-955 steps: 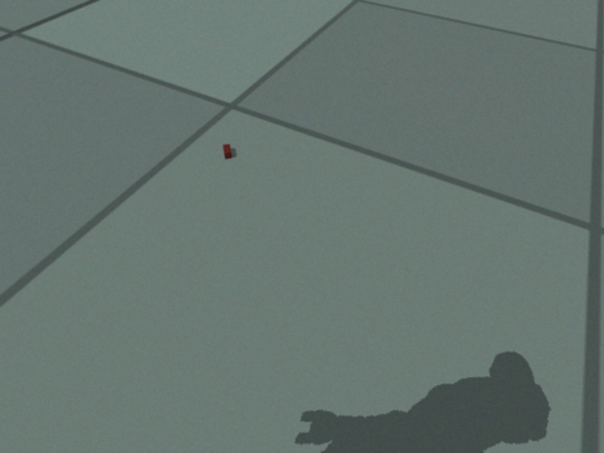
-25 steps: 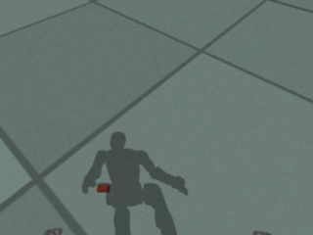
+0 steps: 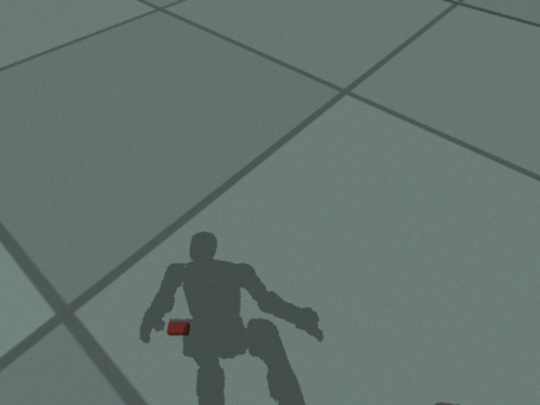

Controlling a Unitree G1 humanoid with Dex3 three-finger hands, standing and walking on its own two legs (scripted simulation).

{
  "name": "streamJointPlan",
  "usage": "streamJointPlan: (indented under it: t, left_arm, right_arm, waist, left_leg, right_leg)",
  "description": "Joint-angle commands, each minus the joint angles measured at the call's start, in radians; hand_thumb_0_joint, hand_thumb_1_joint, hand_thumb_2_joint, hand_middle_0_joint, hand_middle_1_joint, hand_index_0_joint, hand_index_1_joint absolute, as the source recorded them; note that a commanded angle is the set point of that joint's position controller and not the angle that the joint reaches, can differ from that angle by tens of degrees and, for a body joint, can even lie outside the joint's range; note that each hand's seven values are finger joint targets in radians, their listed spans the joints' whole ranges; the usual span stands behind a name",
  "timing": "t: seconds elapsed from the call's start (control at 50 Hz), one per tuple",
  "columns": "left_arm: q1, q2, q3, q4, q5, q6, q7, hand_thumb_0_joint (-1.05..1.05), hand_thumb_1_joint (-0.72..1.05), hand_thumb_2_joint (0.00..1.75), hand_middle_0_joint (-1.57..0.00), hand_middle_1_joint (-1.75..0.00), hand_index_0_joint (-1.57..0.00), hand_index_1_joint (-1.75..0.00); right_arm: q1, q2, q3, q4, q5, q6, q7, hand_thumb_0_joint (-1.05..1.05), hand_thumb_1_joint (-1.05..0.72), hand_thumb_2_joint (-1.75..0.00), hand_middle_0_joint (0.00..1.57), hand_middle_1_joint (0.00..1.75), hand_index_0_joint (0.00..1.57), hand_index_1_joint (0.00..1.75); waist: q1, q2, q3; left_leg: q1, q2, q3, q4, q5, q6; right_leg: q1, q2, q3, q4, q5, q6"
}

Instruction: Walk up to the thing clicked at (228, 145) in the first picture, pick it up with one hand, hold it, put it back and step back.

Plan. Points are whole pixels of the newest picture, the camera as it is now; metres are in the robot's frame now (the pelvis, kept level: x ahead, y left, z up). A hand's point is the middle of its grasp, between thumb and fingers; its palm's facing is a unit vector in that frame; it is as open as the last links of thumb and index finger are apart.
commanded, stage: walk up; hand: left
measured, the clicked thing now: (178, 328) +0.46 +0.33 -0.76
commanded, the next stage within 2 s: stand in 0.34 s
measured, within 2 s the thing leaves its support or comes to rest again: neither
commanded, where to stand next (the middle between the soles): +0.10 +0.02 m, yaw +1 degrees
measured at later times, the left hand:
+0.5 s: hand out of the picture +0.08 +0.25 -0.16, palm faces +0.00 -0.94 -0.34, open 7.4 cm
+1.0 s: hand out of the picture +0.12 +0.24 -0.15, palm faces +0.00 -0.94 -0.34, open 7.4 cm
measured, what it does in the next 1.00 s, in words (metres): stands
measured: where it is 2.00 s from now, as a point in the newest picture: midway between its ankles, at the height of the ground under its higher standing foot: outside the picture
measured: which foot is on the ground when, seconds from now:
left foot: down 0.00-1.00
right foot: down 0.00-1.00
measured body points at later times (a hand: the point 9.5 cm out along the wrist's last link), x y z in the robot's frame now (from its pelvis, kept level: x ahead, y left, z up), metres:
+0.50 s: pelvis +0.01 +0.00 +0.00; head +0.02 -0.01 +0.45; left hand +0.08 +0.30 -0.13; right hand +0.09 -0.30 -0.14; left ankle +0.03 +0.14 -0.75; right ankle +0.02 -0.14 -0.75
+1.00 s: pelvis +0.04 -0.01 +0.00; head +0.05 -0.01 +0.45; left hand +0.12 +0.29 -0.13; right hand +0.13 -0.31 -0.13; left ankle +0.03 +0.14 -0.75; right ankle +0.02 -0.14 -0.75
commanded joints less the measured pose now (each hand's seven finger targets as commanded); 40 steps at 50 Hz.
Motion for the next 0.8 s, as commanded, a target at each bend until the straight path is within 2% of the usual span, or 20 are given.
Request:
streamJointPlan:
  t: [0.0, 0.3, 0.32, 0.36, 0.42, 0.46, 0.54, 0.6, 0.66, 0.7, 0.74, 0.78]
  left_arm:
    - [-0.045, 0.22, 0.037, -0.067, 0.002, -0.024, 0.01, 0.0, 0.9, 0.9, -0.2, -0.3, -0.2, -0.3]
    - [-0.022, 0.219, 0.039, -0.067, -0.001, -0.021, 0.011, 0.0, 0.9, 0.9, -0.2, -0.3, -0.2, -0.3]
    - [0.003, 0.224, 0.032, -0.068, 0.001, -0.019, 0.01, 0.0, 0.9, 0.9, -0.2, -0.3, -0.2, -0.3]
    - [0.003, 0.223, 0.034, -0.069, 0.005, -0.014, 0.008, 0.0, 0.9, 0.9, -0.2, -0.3, -0.2, -0.3]
    - [0.007, 0.22, 0.031, -0.073, 0.004, -0.02, 0.007, 0.0, 0.9, 0.9, -0.2, -0.3, -0.2, -0.3]
    - [0.013, 0.225, 0.031, -0.075, 0.004, -0.023, 0.008, 0.0, 0.9, 0.9, -0.2, -0.3, -0.2, -0.3]
    - [0.006, 0.229, 0.03, -0.088, 0.004, -0.029, 0.009, 0.0, 0.9, 0.9, -0.2, -0.3, -0.2, -0.3]
    - [0.009, 0.226, 0.027, -0.087, 0.001, -0.032, 0.011, 0.0, 0.9, 0.9, -0.2, -0.3, -0.2, -0.3]
    - [0.014, 0.229, 0.028, -0.088, -0.003, -0.033, 0.012, 0.0, 0.9, 0.9, -0.2, -0.3, -0.2, -0.3]
    - [0.007, 0.229, 0.027, -0.088, -0.003, -0.031, 0.013, 0.0, 0.9, 0.9, -0.2, -0.3, -0.2, -0.3]
    - [0.009, 0.23, 0.028, -0.086, -0.001, -0.028, 0.013, 0.0, 0.9, 0.9, -0.2, -0.3, -0.2, -0.3]
    - [0.013, 0.229, 0.026, -0.083, -0.001, -0.029, 0.014, 0.0, 0.9, 0.9, -0.2, -0.3, -0.2, -0.3]
  right_arm:
    - [-0.045, -0.21, -0.041, -0.064, 0.001, -0.026, -0.014, 0.0, -0.9, -0.9, 0.2, 0.3, 0.2, 0.3]
    - [-0.02, -0.205, -0.041, -0.063, 0.004, -0.026, -0.016, 0.0, -0.9, -0.9, 0.2, 0.3, 0.2, 0.3]
    - [-0.006, -0.222, -0.041, -0.056, -0.008, -0.03, -0.019, 0.0, -0.9, -0.9, 0.2, 0.3, 0.2, 0.3]
    - [-0.016, -0.232, -0.046, -0.055, -0.012, -0.032, -0.022, 0.0, -0.9, -0.9, 0.2, 0.3, 0.2, 0.3]
    - [-0.013, -0.225, -0.044, -0.058, -0.01, -0.036, -0.022, 0.0, -0.9, -0.9, 0.2, 0.3, 0.2, 0.3]
    - [-0.009, -0.222, -0.043, -0.058, -0.009, -0.037, -0.021, 0.0, -0.9, -0.9, 0.2, 0.3, 0.2, 0.3]
    - [0.0, -0.221, -0.042, -0.06, -0.008, -0.041, -0.02, 0.0, -0.9, -0.9, 0.2, 0.3, 0.2, 0.3]
    - [-0.002, -0.22, -0.039, -0.058, -0.006, -0.043, -0.022, 0.0, -0.9, -0.9, 0.2, 0.3, 0.2, 0.3]
    - [-0.001, -0.221, -0.037, -0.055, -0.003, -0.044, -0.024, 0.0, -0.9, -0.9, 0.2, 0.3, 0.2, 0.3]
    - [0.002, -0.226, -0.037, -0.053, -0.002, -0.041, -0.026, 0.0, -0.9, -0.9, 0.2, 0.3, 0.2, 0.3]
    - [-0.009, -0.223, -0.035, -0.054, -0.002, -0.039, -0.027, 0.0, -0.9, -0.9, 0.2, 0.3, 0.2, 0.3]
    - [-0.004, -0.227, -0.036, -0.053, 0.0, -0.037, -0.027, 0.0, -0.9, -0.9, 0.2, 0.3, 0.2, 0.3]
  waist:
    - [-0.005, 0.005, -0.121]
    - [-0.005, -0.003, -0.119]
    - [-0.01, 0.004, -0.137]
    - [-0.003, 0.015, -0.114]
    - [-0.006, 0.008, -0.093]
    - [-0.007, 0.002, -0.073]
    - [-0.012, -0.016, -0.102]
    - [-0.013, -0.013, -0.125]
    - [-0.012, -0.01, -0.152]
    - [-0.015, -0.008, -0.156]
    - [-0.01, -0.003, -0.141]
    - [-0.014, -0.009, -0.155]
  left_leg:
    - [0.023, 0.086, -0.067, -0.076, -0.037, 0.04]
    - [0.033, 0.085, -0.069, -0.065, 0.015, 0.041]
    - [0.035, 0.096, -0.084, -0.093, -0.058, 0.042]
    - [0.006, 0.101, -0.1, -0.112, -0.136, 0.044]
    - [-0.014, 0.094, -0.093, -0.109, -0.093, 0.045]
    - [-0.012, 0.09, -0.09, -0.103, -0.088, 0.042]
    - [0.022, 0.091, -0.078, -0.075, 0.01, 0.042]
    - [0.053, 0.097, -0.074, -0.057, 0.123, 0.039]
    - [0.086, 0.1, -0.066, -0.048, 0.176, 0.037]
    - [0.078, 0.099, -0.064, -0.049, 0.179, 0.036]
    - [0.076, 0.098, -0.062, -0.056, 0.144, 0.033]
    - [0.089, 0.104, -0.059, -0.047, 0.192, 0.033]
  right_leg:
    - [0.012, -0.092, 0.056, -0.068, 0.017, -0.045]
    - [0.01, -0.091, 0.056, -0.063, 0.038, -0.047]
    - [0.002, -0.091, 0.055, -0.067, -0.049, -0.05]
    - [-0.01, -0.081, 0.05, -0.06, -0.097, -0.055]
    - [-0.003, -0.087, 0.054, -0.061, -0.056, -0.053]
    - [-0.022, -0.088, 0.058, -0.069, -0.076, -0.051]
    - [-0.01, -0.099, 0.062, -0.072, -0.014, -0.052]
    - [0.02, -0.102, 0.053, -0.057, 0.115, -0.051]
    - [0.038, -0.104, 0.049, -0.048, 0.182, -0.051]
    - [0.056, -0.104, 0.045, -0.049, 0.194, -0.051]
    - [0.043, -0.1, 0.043, -0.052, 0.154, -0.051]
    - [0.062, -0.105, 0.04, -0.051, 0.212, -0.05]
